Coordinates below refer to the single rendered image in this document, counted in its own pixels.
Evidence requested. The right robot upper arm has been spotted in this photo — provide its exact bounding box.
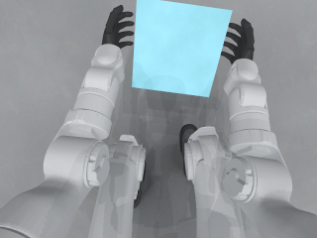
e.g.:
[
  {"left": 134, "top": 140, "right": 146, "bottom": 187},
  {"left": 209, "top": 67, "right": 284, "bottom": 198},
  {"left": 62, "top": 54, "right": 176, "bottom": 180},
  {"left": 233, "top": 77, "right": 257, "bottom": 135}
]
[{"left": 223, "top": 155, "right": 317, "bottom": 238}]

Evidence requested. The carton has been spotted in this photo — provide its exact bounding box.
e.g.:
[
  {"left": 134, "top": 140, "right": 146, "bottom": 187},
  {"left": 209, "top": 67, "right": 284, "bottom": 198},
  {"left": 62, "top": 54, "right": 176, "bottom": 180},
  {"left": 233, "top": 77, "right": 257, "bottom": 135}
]
[{"left": 132, "top": 0, "right": 233, "bottom": 97}]

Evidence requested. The robot right hand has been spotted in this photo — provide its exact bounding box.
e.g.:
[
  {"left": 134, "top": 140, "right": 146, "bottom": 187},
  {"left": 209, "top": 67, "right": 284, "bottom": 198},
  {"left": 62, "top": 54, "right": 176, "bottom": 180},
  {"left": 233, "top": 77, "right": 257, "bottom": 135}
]
[{"left": 221, "top": 19, "right": 255, "bottom": 64}]

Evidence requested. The robot left forearm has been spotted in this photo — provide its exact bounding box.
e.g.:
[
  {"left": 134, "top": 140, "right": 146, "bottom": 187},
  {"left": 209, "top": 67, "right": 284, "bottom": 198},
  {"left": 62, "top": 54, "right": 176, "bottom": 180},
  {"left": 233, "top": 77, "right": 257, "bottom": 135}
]
[{"left": 43, "top": 44, "right": 125, "bottom": 173}]

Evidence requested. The robot right forearm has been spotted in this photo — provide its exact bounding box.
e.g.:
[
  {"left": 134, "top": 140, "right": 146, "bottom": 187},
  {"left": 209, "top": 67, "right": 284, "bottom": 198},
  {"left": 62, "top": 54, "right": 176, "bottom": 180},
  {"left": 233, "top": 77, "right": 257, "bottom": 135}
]
[{"left": 223, "top": 59, "right": 288, "bottom": 170}]

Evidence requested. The right robot shin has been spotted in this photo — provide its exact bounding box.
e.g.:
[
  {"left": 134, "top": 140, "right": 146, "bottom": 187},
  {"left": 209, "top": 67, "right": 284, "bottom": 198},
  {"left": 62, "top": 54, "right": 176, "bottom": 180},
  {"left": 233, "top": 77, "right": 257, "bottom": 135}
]
[{"left": 187, "top": 126, "right": 233, "bottom": 161}]

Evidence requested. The left robot upper arm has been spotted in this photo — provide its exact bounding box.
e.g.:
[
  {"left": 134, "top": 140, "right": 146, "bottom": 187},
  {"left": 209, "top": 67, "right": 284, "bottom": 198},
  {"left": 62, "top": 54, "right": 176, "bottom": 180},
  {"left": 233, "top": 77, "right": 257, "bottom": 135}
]
[{"left": 0, "top": 135, "right": 110, "bottom": 238}]

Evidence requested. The robot left hand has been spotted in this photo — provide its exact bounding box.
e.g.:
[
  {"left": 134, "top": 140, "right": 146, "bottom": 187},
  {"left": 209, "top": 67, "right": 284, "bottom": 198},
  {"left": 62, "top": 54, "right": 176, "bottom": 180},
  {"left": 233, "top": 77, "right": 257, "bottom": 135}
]
[{"left": 102, "top": 5, "right": 135, "bottom": 49}]

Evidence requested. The right robot thigh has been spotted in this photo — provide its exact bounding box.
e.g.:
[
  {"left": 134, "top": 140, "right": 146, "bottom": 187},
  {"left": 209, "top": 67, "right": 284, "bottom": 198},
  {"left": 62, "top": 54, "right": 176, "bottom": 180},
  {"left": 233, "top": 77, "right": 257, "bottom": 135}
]
[{"left": 184, "top": 134, "right": 246, "bottom": 238}]

